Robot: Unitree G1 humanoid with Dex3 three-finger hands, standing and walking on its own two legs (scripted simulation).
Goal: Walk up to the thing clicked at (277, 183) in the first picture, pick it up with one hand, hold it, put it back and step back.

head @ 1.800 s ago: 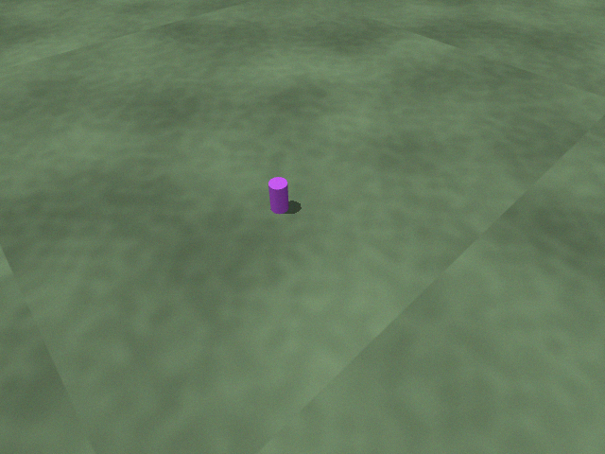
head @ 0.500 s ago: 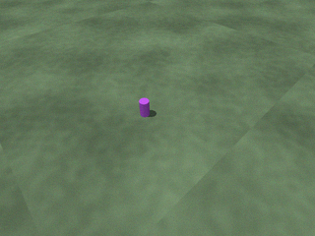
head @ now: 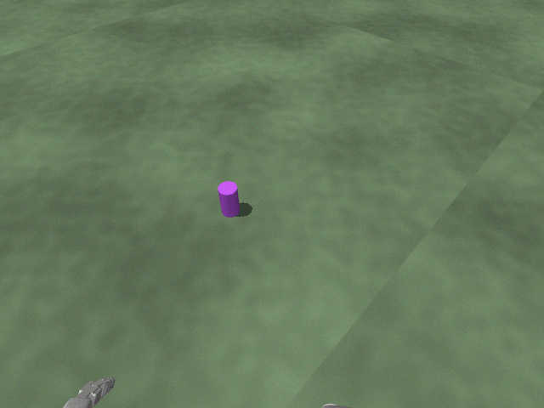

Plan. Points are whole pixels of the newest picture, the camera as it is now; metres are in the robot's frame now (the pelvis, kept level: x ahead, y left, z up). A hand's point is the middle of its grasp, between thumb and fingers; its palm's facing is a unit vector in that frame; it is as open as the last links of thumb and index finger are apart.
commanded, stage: walk up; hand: left
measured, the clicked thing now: (229, 199) +1.12 +0.19 -0.67
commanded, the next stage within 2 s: none
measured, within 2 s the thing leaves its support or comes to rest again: neither
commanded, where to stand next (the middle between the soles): +0.76 -0.02 m, yaw -1 degrees
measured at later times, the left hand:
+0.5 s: hand (96, 338) +0.28 +0.32 -0.12, palm faces -0.17 -0.93 -0.33, open 7.4 cm
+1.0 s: hand (158, 240) +0.48 +0.25 -0.10, palm faces -0.08 -0.93 -0.37, open 7.4 cm
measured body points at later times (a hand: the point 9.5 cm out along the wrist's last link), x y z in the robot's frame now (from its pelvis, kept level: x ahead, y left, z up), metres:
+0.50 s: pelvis +0.19 +0.05 +0.03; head +0.20 +0.07 +0.48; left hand +0.29 +0.37 -0.10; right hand +0.15 -0.28 -0.07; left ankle +0.19 +0.16 -0.71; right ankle +0.27 -0.12 -0.66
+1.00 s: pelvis +0.39 -0.01 +0.02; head +0.41 -0.02 +0.47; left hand +0.48 +0.30 -0.08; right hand +0.45 -0.33 -0.09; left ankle +0.50 +0.13 -0.68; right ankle +0.37 -0.12 -0.71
